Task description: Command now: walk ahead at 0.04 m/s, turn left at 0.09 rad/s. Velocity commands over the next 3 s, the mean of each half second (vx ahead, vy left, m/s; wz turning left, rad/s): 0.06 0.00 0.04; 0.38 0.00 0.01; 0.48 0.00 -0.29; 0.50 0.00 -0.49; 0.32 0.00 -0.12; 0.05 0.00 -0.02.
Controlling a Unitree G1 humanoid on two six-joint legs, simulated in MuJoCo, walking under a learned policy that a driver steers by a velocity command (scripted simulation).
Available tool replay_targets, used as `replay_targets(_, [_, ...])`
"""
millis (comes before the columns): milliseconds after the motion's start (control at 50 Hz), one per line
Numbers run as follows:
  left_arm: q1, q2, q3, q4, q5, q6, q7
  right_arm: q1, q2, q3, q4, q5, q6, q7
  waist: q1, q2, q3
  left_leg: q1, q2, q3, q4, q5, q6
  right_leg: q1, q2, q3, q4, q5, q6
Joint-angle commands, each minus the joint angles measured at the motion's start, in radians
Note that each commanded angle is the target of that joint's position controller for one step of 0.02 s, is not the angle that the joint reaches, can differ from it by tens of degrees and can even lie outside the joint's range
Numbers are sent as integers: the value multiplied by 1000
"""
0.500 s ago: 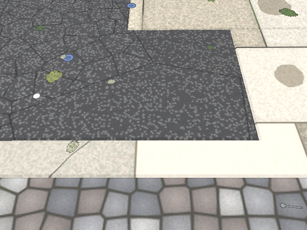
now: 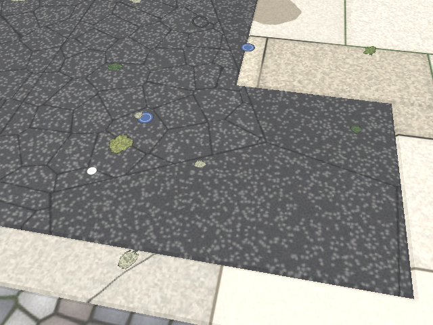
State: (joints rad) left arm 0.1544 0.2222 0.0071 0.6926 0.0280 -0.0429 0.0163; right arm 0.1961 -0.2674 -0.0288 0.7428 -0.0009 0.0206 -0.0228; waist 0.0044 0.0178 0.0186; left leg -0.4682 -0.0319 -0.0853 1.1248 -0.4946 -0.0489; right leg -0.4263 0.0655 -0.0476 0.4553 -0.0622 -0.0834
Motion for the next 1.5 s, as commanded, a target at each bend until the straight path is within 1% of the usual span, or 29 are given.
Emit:
replay_targets(20, [-52, 104, 27, -64, 0, 2, -3, 115, -36, -8, -28, -5, 0, -14, -40, -133, -106, 117, 43, 57, -204, 19, -14, 20, -193, 217, -223, -145, -137])
replay_targets(80, [4, 128, 40, -47, -8, 13, -2, 92, -47, -11, -20, -1, -11, -20, -5, -141, -151, 161, 52, 63, -382, 101, 10, 105, -234, 266, -199, -263, -154])
replay_targets(140, [21, 105, 32, -28, -23, 23, 1, 90, -52, -19, -5, -11, -14, -18, -23, -136, -97, 261, 43, 82, -584, 252, 64, 29, -215, 268, -198, -461, -84])
replay_targets(180, [50, 85, 27, -15, -15, 13, -3, 72, -91, -24, -27, -32, -21, -20, -8, -69, -66, 272, 131, -11, -626, 243, 116, -21, -163, 221, -144, -504, 1])
replay_targets(200, [45, 86, 33, -19, -18, 7, -3, 73, -104, -35, -6, -22, -24, -19, 6, 46, -37, 165, 123, -23, -655, 85, 137, 22, -97, 128, -101, -421, 29])
replay_targets(220, [23, 87, 35, -18, -13, 2, -1, 65, -59, -25, -3, -19, -35, -15, -1, 61, -27, 93, 120, -34, -702, 14, 133, 96, -80, 99, -35, -330, 42])
replay_targets(260, [31, 59, 33, -8, -13, 2, -1, 32, -33, -17, -1, -21, -54, -13, 23, 106, -19, 41, 122, -40, -735, 19, 108, 167, -75, 83, 20, -222, 33])
replay_targets(360, [45, 60, 37, 13, -17, 3, -3, 76, -48, -24, 8, -6, -71, -17, 1, 18, -21, 108, 101, -10, -670, 173, 94, 153, -92, 105, 27, -134, 5])
replay_targets(400, [67, 60, 40, 35, -25, 6, -5, 128, -55, -29, 28, 0, -69, -15, -12, 20, -35, 123, 95, -14, -685, -12, 120, 140, -61, 77, 58, -328, 1])
replay_targets(480, [10, 57, 46, 17, -55, -34, -20, 168, -128, -52, 27, 19, -88, -9, -36, 124, 94, 209, 278, -292, -859, -236, 257, -84, -27, 8, 230, -353, -6])
replay_targets(520, [13, 64, 50, 16, -57, -59, -30, 148, -130, -53, 28, 28, -102, -7, -18, 128, 113, 247, 326, -335, -850, -85, 285, -92, -62, 28, 209, -301, -30])
replay_targets(560, [118, 73, 59, 57, -52, -66, -35, 82, -107, -46, 12, 32, -106, 5, 46, 117, 62, 180, 260, -217, -779, 99, 237, 128, -61, 29, 99, -247, -48])
replay_targets(580, [191, 116, 76, 80, -49, -68, -34, 31, -80, -38, -12, 34, -111, 8, 83, 55, 42, 92, 174, -104, -663, 259, 182, 267, -91, 109, 34, -251, -70])
replay_targets(600, [296, 202, 104, 103, -48, -70, -33, 1, -39, -27, -45, 32, -126, 7, 107, -152, -3, -53, 29, 71, -358, 353, 100, 441, -221, 371, -84, -259, -147])
replay_targets(620, [409, 231, 109, 116, -41, -67, -38, 7, -48, -29, -60, 26, -140, 3, 141, -303, -65, -267, -27, 53, -68, 38, 58, 627, -392, 704, -217, -189, -252])
replay_targets(640, [367, 178, 89, 106, -30, -68, -36, 17, -79, -40, -57, 42, -145, 8, 96, -203, -44, -372, 20, -13, 91, -31, 77, 632, -428, 711, -206, -167, -252])
replay_targets(700, [248, 112, 63, 69, -27, -58, -34, -17, -49, -36, -54, 31, -144, 28, 42, -34, 13, -408, 130, 6, 105, 182, 122, 511, -345, 455, -249, -120, -176])
replay_targets(760, [265, 96, 54, 84, -33, -46, -30, -23, -29, -36, -60, 23, -128, 43, 29, -79, 29, -370, 159, 57, 5, 277, 87, 442, -273, 298, -312, -33, -150])
replay_targets(860, [278, 169, 70, 81, -32, -37, -10, -195, 7, -10, -122, 18, -133, 55, 68, -84, 55, -219, 117, 112, -408, 489, 36, 316, -232, 154, -333, 55, -126])
replay_targets(980, [297, 196, 85, 109, -55, -33, -11, -246, -71, -33, -159, 30, -135, 70, 42, -112, 64, -120, 79, 91, -588, 490, 103, 447, -318, 156, -266, 177, -85])
replay_targets(1040, [269, 192, 84, 100, -40, -19, -6, 62, -158, -81, -83, 22, -125, 48, -119, -117, -150, 326, 29, 132, -586, 433, 174, 376, -238, 71, 135, 508, -19])
replay_targets(1060, [282, 130, 60, 72, -14, -19, -2, 247, -241, -98, -54, 5, -118, 33, -167, 49, -309, 637, 252, -132, -564, 397, 237, 139, -166, 29, 491, 148, 18])
replay_targets(1080, [438, 5, 26, 69, -41, -37, -9, 261, -274, -96, -41, -8, -122, 47, -73, 325, -437, 877, 445, -651, -761, 86, 379, -201, 3, 120, 804, -508, 62])
replay_targets(1100, [354, 121, 52, 83, -68, -51, -11, 231, -171, -74, -50, 0, -124, 47, -115, 186, -342, 793, 420, -672, -845, -54, 324, -315, -49, 214, 915, -479, 50])
replay_targets(1140, [186, 166, 66, 35, -70, -53, -6, 89, -119, -54, -52, 3, -129, 47, -64, 28, -125, 487, 364, -369, -870, 117, 257, -311, -147, 160, 864, -281, 39])
replay_targets(1160, [177, 157, 71, 34, -54, -46, -4, 40, -94, -50, -50, -8, -134, 51, -27, 35, -83, 375, 322, -270, -898, 203, 247, -263, -178, 163, 813, -224, 40])
replay_targets(1240, [233, 115, 77, 60, -58, 8, -5, 8, -83, -57, -14, -17, -161, 51, 32, 67, -32, 223, 276, -51, -995, 347, 248, -195, -208, 177, 758, -135, 59])
replay_targets(1380, [55, 100, 77, 18, -48, -4, -22, 65, -120, -66, 34, -18, -149, 19, -19, 20, 28, 339, 260, 151, -1012, 510, 216, -325, -182, 170, 453, 159, 77])
replay_targets(1500, [-138, 62, 54, -74, -48, -10, -61, 155, -157, -78, 73, -1, -110, 9, -101, 3, 93, 544, 314, 232, -959, 612, 204, -397, -175, 57, 237, 107, 45])
